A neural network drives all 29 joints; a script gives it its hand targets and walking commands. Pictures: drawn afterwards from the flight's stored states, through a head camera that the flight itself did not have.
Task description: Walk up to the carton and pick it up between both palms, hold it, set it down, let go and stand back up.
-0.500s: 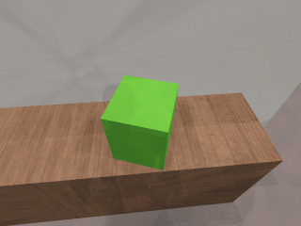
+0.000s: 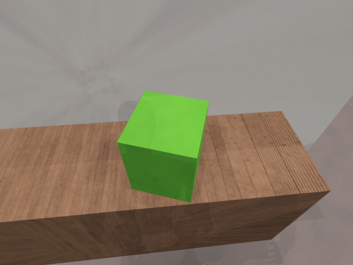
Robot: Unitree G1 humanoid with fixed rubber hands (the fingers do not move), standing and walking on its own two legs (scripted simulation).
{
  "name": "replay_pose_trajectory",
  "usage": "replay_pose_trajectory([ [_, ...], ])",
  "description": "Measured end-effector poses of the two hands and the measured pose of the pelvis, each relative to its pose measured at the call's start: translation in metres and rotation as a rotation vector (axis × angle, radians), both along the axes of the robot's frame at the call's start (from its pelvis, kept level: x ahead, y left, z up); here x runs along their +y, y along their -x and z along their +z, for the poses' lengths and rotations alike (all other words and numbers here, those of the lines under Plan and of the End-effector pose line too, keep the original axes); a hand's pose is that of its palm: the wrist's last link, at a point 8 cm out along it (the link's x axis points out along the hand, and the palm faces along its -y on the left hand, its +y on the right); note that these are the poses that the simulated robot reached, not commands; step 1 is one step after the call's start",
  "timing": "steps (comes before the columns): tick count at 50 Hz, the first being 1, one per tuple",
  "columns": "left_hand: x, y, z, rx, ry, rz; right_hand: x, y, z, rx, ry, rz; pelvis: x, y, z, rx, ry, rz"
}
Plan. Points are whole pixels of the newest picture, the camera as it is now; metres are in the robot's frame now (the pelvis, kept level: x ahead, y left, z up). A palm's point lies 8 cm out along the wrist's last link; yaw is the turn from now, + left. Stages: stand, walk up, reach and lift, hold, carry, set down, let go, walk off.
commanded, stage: stand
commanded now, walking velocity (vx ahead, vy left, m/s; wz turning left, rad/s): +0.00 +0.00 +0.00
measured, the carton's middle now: (168, 147) +0.46 +0.02 -0.07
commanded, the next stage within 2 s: none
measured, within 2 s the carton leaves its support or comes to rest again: neither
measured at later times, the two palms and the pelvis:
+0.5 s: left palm out of the picture +0.00 +0.22 -0.14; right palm out of the picture -0.01 -0.22 -0.15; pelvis +0.00 +0.00 +0.00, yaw -1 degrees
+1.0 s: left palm out of the picture +0.01 +0.23 -0.14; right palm out of the picture -0.01 -0.21 -0.15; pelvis +0.01 +0.00 +0.00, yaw -1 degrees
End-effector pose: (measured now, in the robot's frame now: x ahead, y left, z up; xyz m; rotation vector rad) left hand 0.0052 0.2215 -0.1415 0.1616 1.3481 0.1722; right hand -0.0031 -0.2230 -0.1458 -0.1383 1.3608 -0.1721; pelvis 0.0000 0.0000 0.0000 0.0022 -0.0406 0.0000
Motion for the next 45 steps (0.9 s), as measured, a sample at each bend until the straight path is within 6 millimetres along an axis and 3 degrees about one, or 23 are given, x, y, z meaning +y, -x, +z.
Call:
replay_pose_trajectory([
  [18, 0.002, 0.012, 0.001, 0.039, -0.004, 0.001, 0.003, 0.013, -0.002, 0.032, -0.009, -0.011, 0.002, 0.002, 0.000, 0.006, -0.002, -0.009],
  [45, 0.003, -0.005, 0.000, 0.024, 0.002, -0.011, 0.009, 0.006, -0.001, 0.023, -0.009, -0.026, 0.005, -0.006, 0.000, 0.010, -0.001, -0.015],
])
